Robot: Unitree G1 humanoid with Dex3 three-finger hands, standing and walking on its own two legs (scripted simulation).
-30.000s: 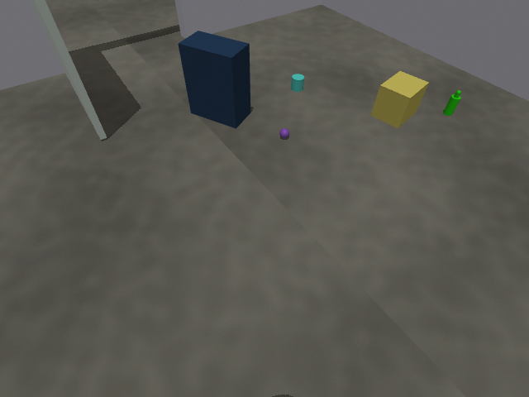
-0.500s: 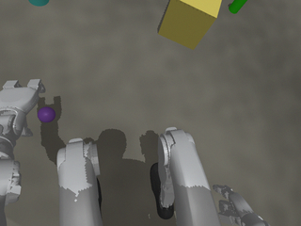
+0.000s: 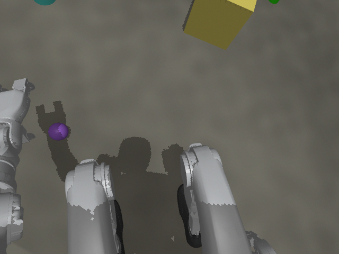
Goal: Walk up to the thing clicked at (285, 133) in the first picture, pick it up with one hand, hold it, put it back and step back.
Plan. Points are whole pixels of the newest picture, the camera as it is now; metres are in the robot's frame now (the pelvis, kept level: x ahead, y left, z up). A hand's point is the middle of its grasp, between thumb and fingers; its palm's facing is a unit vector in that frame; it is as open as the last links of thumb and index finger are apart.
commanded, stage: home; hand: left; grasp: from above
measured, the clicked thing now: (58, 131) +0.44 +0.29 -0.33
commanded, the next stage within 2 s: none
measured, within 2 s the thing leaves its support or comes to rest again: neither
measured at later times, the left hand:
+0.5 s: hand out of the picture +0.26 +0.25 +0.08, palm faces -0.14 -0.80 -0.58, open 7.5 cm
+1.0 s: hand out of the picture +0.23 +0.20 +0.30, palm faces +0.19 -0.96 -0.21, open 7.4 cm
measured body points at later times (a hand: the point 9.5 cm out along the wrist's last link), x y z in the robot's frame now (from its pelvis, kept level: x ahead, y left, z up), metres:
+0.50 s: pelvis +0.01 +0.00 +0.18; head +0.15 +0.04 +0.61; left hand +0.27 +0.29 +0.12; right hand +0.26 -0.23 +0.09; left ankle +0.07 +0.13 -0.32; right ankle +0.10 -0.14 -0.32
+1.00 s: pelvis +0.07 +0.00 +0.35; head +0.11 +0.01 +0.79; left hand +0.21 +0.25 +0.31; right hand +0.25 -0.22 +0.27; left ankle +0.07 +0.12 -0.32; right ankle +0.10 -0.14 -0.32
